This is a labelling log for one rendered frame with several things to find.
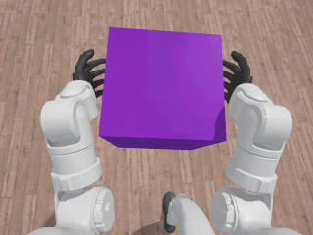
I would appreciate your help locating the right robot foot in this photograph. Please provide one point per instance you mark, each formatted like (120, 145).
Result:
(166, 201)

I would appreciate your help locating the left robot forearm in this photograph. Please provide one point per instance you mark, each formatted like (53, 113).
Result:
(66, 126)

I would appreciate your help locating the carton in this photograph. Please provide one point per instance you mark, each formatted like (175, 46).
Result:
(163, 90)

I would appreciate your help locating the right robot hand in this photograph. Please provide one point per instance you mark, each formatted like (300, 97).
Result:
(241, 74)

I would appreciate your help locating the robot right upper arm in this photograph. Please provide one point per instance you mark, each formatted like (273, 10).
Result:
(235, 212)

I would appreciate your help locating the left robot hand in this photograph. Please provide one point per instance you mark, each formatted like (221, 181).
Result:
(82, 70)

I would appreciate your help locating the right robot forearm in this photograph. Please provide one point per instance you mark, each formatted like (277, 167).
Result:
(264, 130)

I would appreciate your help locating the right robot thigh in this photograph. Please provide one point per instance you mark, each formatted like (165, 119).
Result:
(189, 217)

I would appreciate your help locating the robot left upper arm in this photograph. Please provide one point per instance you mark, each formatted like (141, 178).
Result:
(89, 212)

